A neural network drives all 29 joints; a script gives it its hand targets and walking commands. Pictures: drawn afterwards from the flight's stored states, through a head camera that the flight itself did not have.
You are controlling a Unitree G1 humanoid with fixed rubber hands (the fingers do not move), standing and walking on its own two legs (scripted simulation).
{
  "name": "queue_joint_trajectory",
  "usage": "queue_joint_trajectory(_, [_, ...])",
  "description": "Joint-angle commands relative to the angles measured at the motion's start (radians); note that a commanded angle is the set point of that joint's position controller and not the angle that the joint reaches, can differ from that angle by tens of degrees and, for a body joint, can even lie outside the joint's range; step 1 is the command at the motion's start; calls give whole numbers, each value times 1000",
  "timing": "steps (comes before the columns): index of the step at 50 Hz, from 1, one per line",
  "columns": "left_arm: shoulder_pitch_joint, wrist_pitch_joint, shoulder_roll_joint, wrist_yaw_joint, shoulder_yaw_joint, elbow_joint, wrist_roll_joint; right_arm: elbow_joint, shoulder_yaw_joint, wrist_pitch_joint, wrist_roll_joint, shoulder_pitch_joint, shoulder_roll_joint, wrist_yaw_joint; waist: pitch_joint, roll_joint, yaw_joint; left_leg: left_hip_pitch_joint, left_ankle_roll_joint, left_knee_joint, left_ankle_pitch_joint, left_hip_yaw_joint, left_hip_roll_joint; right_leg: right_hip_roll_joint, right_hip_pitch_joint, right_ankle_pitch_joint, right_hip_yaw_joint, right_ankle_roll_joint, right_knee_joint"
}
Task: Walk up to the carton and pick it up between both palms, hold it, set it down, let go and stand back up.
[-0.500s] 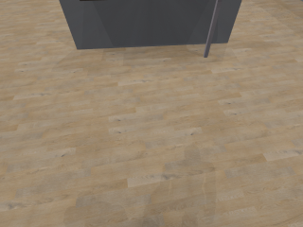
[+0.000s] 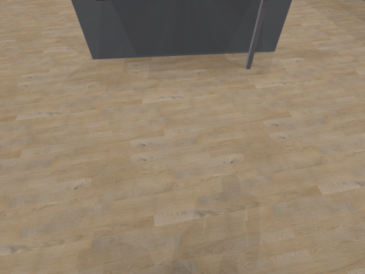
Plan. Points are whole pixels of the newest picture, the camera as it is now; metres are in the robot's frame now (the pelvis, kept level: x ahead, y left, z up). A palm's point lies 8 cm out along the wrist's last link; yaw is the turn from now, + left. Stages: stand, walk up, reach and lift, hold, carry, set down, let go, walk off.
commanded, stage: stand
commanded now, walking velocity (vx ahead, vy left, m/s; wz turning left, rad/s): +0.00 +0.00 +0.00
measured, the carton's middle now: out of the picture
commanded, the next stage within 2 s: none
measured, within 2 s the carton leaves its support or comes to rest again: neither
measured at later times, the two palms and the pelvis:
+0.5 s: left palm out of the picture -0.03 +0.20 -0.15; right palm out of the picture -0.03 -0.19 -0.15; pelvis +0.00 +0.01 +0.00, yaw +0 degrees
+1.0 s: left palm out of the picture -0.03 +0.21 -0.15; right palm out of the picture -0.02 -0.18 -0.15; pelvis +0.00 +0.02 +0.00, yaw +0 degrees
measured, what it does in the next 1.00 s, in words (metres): stands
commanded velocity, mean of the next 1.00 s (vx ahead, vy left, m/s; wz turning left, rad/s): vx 0.00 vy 0.00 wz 0.00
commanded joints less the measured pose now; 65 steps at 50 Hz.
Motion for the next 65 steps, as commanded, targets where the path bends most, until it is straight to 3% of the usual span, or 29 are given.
queue_joint_trajectory(1, [107,-4,75,4,10,0,0,-6,-10,-6,0,110,-82,-3,52,3,0,-34,25,-65,412,-67,104,-68,-47,357,42,-38,-60])
queue_joint_trajectory(65, [112,5,74,2,6,9,-3,-29,-11,-19,3,133,-89,0,55,2,0,-17,43,-81,496,-75,107,-83,-47,302,17,-6,-57])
